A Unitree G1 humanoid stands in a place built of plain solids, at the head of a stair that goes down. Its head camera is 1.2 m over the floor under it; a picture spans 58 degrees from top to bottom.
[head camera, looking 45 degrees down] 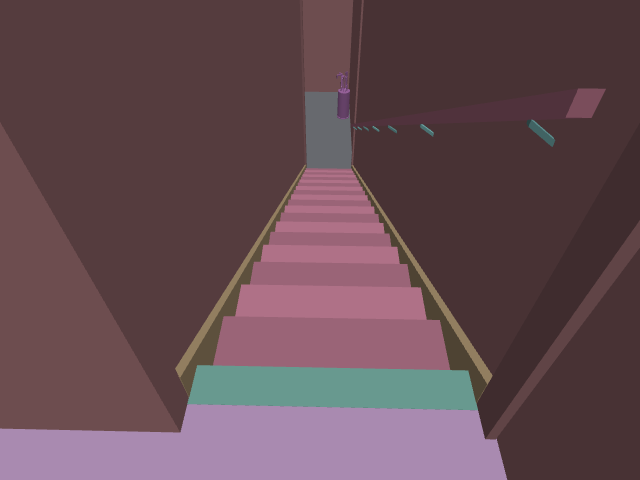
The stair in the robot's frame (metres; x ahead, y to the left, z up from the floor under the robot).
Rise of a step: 0.18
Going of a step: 0.30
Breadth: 0.82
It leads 1 degrees to the right of straight ahead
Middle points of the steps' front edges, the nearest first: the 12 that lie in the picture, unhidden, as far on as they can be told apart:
0.65 -0.04 0.00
0.95 -0.04 -0.17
1.25 -0.05 -0.35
1.55 -0.06 -0.52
1.85 -0.06 -0.70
2.15 -0.07 -0.88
2.44 -0.07 -1.05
2.75 -0.08 -1.23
3.05 -0.09 -1.40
3.34 -0.09 -1.58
3.64 -0.10 -1.75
3.94 -0.11 -1.93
